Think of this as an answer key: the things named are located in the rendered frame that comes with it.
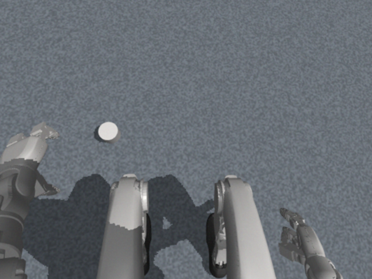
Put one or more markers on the right robot foot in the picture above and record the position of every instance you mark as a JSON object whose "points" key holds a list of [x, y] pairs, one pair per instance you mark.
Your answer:
{"points": [[216, 270]]}

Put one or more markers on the tin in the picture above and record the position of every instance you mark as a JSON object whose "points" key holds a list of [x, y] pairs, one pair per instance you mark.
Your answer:
{"points": [[109, 132]]}

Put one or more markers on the right robot hand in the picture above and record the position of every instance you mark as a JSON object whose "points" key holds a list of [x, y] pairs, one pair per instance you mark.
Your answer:
{"points": [[305, 242]]}

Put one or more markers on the left robot arm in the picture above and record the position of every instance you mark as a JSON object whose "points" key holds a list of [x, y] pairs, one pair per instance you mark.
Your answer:
{"points": [[17, 190]]}

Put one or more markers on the left robot hand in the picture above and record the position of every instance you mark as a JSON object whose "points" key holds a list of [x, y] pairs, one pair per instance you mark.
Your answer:
{"points": [[28, 152]]}

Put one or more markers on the right robot arm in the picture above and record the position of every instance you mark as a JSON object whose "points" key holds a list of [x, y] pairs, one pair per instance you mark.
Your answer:
{"points": [[320, 267]]}

